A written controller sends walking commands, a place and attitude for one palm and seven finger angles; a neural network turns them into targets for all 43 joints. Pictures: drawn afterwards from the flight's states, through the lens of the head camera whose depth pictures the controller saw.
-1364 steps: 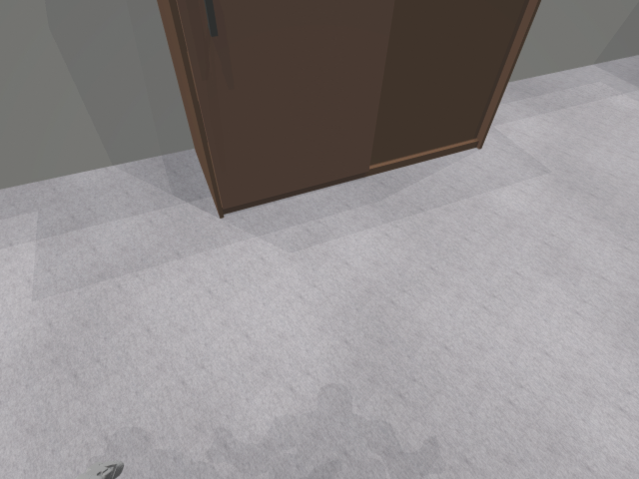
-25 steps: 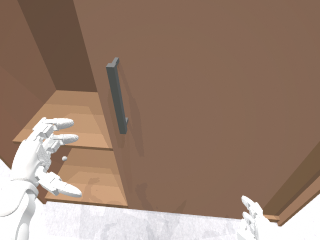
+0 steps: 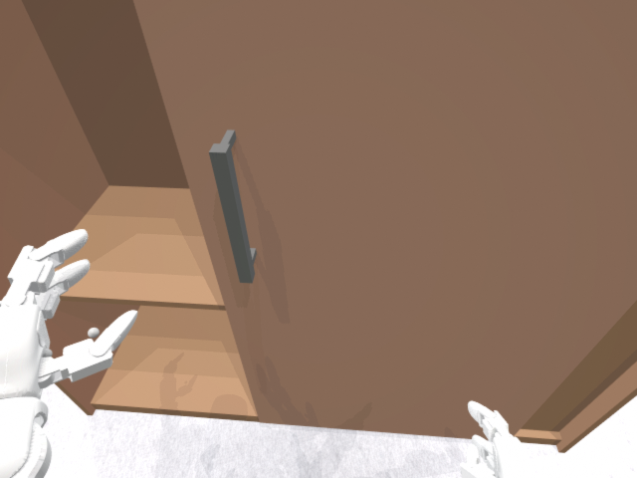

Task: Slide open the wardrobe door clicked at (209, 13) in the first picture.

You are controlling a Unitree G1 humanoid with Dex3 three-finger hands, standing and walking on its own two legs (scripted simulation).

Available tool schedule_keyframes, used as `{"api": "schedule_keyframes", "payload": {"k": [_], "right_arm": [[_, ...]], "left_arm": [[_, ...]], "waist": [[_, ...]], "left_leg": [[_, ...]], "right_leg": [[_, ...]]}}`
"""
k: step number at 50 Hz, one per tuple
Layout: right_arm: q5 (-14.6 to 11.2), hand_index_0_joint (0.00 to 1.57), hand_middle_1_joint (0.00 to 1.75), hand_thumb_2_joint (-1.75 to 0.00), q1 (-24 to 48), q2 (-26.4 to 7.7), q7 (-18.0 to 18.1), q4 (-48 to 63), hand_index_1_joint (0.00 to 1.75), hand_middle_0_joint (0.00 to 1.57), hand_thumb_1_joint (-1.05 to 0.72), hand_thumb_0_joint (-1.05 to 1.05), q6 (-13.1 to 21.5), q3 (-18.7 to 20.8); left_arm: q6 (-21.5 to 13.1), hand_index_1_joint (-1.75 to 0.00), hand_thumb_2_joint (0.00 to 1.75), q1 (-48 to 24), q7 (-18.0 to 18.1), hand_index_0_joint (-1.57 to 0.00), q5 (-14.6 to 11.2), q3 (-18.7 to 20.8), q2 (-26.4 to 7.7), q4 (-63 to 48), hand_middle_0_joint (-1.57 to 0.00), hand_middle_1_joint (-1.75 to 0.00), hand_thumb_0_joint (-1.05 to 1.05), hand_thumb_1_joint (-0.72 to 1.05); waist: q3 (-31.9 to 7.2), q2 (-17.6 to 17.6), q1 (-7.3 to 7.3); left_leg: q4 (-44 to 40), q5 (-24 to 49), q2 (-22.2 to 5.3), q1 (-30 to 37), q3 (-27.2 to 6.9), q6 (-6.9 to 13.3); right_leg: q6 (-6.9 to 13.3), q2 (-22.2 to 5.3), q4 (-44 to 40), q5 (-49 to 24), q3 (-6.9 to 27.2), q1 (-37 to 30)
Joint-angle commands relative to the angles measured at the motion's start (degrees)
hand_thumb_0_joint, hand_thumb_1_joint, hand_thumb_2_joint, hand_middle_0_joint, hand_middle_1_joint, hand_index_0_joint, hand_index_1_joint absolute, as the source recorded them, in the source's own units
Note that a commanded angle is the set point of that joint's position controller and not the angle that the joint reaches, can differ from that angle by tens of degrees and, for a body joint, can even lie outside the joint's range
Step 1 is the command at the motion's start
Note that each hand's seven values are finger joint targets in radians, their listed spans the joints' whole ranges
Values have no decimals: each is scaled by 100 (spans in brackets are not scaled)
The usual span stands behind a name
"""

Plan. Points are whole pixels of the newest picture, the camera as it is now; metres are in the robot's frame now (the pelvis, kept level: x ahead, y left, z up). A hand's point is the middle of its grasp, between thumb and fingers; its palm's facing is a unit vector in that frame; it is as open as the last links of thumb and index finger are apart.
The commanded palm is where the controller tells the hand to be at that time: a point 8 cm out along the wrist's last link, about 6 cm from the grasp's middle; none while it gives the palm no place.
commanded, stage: draw the hand back to the body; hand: left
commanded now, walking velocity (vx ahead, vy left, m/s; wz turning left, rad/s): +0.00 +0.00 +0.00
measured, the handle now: (239, 213) +0.42 +0.18 +0.13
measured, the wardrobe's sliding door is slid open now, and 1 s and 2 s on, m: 0.55 0.55 0.55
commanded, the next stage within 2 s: step back with the hand held close in 0.52 s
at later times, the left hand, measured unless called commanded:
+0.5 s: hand (82, 342) +0.18 +0.26 +0.16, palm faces +0.46 -0.81 -0.36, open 7.5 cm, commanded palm +0.13 +0.29 +0.17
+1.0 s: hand (52, 361) +0.16 +0.27 +0.16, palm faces +0.36 -0.81 -0.47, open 7.4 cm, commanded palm +0.10 +0.31 +0.17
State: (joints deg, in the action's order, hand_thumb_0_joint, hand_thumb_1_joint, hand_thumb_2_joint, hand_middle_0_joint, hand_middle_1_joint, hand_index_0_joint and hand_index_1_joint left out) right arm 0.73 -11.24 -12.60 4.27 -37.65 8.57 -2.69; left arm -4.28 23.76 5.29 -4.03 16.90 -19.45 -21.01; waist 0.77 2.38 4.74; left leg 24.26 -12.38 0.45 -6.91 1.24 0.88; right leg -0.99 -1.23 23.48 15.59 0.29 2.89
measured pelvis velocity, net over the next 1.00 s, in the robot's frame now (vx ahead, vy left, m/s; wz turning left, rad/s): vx -0.04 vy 0.02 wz -0.02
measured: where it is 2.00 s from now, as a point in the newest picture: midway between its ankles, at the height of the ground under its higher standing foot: outside the picture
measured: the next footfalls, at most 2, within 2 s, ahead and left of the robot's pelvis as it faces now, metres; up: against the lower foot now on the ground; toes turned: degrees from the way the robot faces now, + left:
right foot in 1.74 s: -0.18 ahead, -0.11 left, +0.00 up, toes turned +4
left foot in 1.90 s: -0.13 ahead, +0.15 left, +0.00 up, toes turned +2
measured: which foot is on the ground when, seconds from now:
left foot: down 0.00-1.00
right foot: down 0.00-1.00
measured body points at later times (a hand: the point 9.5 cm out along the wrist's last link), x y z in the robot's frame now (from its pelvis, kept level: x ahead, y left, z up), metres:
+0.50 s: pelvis +0.00 -0.01 +0.00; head -0.03 -0.02 +0.45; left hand +0.15 +0.30 +0.18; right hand +0.19 -0.22 -0.08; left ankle +0.01 +0.11 -0.74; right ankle -0.03 -0.13 -0.74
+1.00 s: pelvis -0.04 +0.02 +0.00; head -0.04 +0.02 +0.45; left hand +0.13 +0.32 +0.18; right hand +0.14 -0.23 -0.07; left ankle +0.01 +0.11 -0.74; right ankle -0.03 -0.13 -0.74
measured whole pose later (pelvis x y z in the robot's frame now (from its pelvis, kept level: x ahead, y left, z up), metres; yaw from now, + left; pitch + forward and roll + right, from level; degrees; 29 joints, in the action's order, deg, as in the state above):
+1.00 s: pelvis -0.04 +0.02 +0.00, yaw -1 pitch -1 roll -1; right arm -0.4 -10.5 -13.6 4.6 -31.5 1.1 0.3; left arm -9.7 30.9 5.6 -3.4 22.5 -24.2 -26.6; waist 0.6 0.7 1.1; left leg 26.2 -9.2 0.2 -16.0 2.4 2.3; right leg -2.4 -1.1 24.5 11.5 1.5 11.9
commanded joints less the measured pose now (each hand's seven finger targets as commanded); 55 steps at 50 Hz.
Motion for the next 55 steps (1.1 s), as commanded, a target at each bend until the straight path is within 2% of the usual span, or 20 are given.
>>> {"api": "schedule_keyframes", "payload": {"k": [1,3,7,9,10,12,20,22,24,27,30,32,33,35,37,40,44,46,48,55], "right_arm": [[9,20,30,-90,803,-656,56,954,30,20,-90,0,251,323],[-1,20,30,-90,787,-625,59,985,30,20,-90,0,196,330],[-7,20,30,-90,780,-619,73,985,30,20,-90,0,177,347],[0,20,30,-90,767,-627,68,981,30,20,-90,0,170,352],[1,20,30,-90,763,-632,62,978,30,20,-90,0,165,355],[1,20,30,-90,780,-639,78,979,30,20,-90,0,159,353],[17,20,30,-90,844,-602,120,956,30,20,-90,0,192,361],[17,20,30,-90,849,-597,117,945,30,20,-90,0,206,352],[11,20,30,-90,870,-599,121,940,30,20,-90,0,204,361],[16,20,30,-90,860,-599,126,932,30,20,-90,0,222,365],[16,20,30,-90,858,-599,112,925,30,20,-90,0,199,378],[7,20,30,-90,868,-617,122,880,30,20,-90,0,210,378],[-48,20,30,-90,895,-774,76,1099,30,20,-90,0,59,388],[-8,20,30,-90,849,-683,55,1024,30,20,-90,0,-118,406],[-7,20,30,-90,790,-704,46,1132,30,20,-90,0,-225,455],[-33,20,30,-90,734,-743,53,1289,30,20,-90,0,-351,508],[-81,20,30,-90,700,-741,86,1455,30,20,-90,0,-461,551],[-80,20,30,-90,716,-764,104,1508,30,20,-90,0,-477,562],[-102,20,30,-90,659,-765,109,1546,30,20,-90,0,-472,562],[-127,20,30,-90,566,-877,122,1550,30,20,-90,0,-230,599]], "left_arm": [[-363,-43,80,-344,89,-21,-14,865,-1128,-1356,-21,-43,0,68],[-344,-38,83,-367,77,-21,-39,860,-1075,-1364,-21,-38,0,75],[-366,-30,90,-346,82,-20,-47,952,-1116,-1456,-20,-30,0,90],[-358,-30,90,-331,76,-20,-46,879,-1044,-1394,-20,-30,0,90],[-353,-30,90,-377,78,-20,-37,859,-1045,-1440,-20,-30,0,90],[-316,-30,90,-315,74,-20,-56,829,-1012,-1277,-20,-30,0,90],[-400,-30,90,-447,106,-20,-42,951,-1156,-1451,-20,-30,0,90],[-393,-30,90,-387,94,-20,-63,918,-1097,-1347,-20,-30,0,90],[-408,-30,90,-483,93,-20,-49,897,-1098,-1416,-20,-30,0,90],[-412,-30,90,-362,87,-20,-71,925,-1085,-1283,-20,-30,0,90],[-429,-30,90,-392,72,-20,-60,907,-1063,-1355,-20,-30,0,90],[-424,-30,90,-709,100,-20,-57,1017,-1228,-1307,-20,-30,0,90],[-694,-30,90,-1458,163,-20,16,1677,-1935,-1704,-20,-30,0,90],[-716,-30,90,-406,77,-20,42,1105,-1214,-1004,-20,-30,0,90],[-771,-30,90,-132,65,-20,66,1063,-1161,-1148,-20,-30,0,90],[-810,-30,90,157,108,-20,59,1125,-1240,-1421,-20,-30,0,90],[-870,-30,90,449,173,-20,24,1400,-1458,-1740,-20,-30,0,90],[-898,-30,90,517,200,-20,23,1551,-1603,-1790,-20,-30,0,90],[-931,-30,90,532,211,-20,21,1458,-1469,-1738,-20,-30,0,90],[-1158,-30,90,384,275,-20,173,1471,-1346,-1702,-20,-30,0,90]], "waist": [[-437,108,35],[-416,3,14],[-422,154,8],[-402,51,0],[-424,175,-9],[-268,-51,-16],[-395,173,24],[-250,24,7],[-240,213,1],[-165,-44,4],[-287,48,7],[-240,104,-23],[107,-7,-241],[-31,-470,-285],[-426,-205,-297],[-791,37,-298],[-1082,-8,-285],[-1029,145,-272],[-880,152,-298],[-473,532,-345]], "left_leg": [[-311,1362,-172,383,-63,13],[-322,1315,-177,359,-46,14],[-289,1292,-164,415,-1,30],[-290,1305,-155,411,-5,40],[-291,1279,-148,433,5,40],[-313,1142,-151,373,11,63],[-307,943,-97,456,48,84],[-333,849,-110,384,34,78],[-347,787,-105,405,48,73],[-369,753,-116,383,38,89],[-364,844,-107,426,47,80],[-378,805,-110,417,53,82],[-92,438,-168,10,-59,168],[162,667,-156,28,-127,174],[166,1110,-203,98,-73,155],[42,1663,-317,108,-115,148],[-55,2004,-422,-54,-220,168],[-159,1759,-446,-241,-270,189],[-294,1261,-506,-629,-348,205],[-922,-1802,-767,-2456,-817,465]], "right_leg": [[182,139,-384,-1370,-218,336],[165,125,-364,-1362,-234,343],[164,113,-410,-1366,-215,364],[157,119,-407,-1392,-224,389],[156,116,-417,-1376,-208,400],[138,117,-474,-1289,-223,450],[146,103,-571,-1150,-166,410],[134,99,-612,-1051,-183,442],[143,102,-649,-953,-162,467],[130,105,-679,-934,-170,484],[136,114,-645,-1029,-168,417],[133,102,-685,-1004,-149,459],[116,-146,-1039,-1129,338,1065],[144,-317,-983,-1503,405,1220],[116,-341,-740,-1944,288,1054],[58,-227,-457,-1925,134,949],[13,-91,-134,-1970,44,731],[-1,-26,-52,-1752,41,730],[-7,4,41,-1433,43,670],[-19,153,620,-518,140,79]]}}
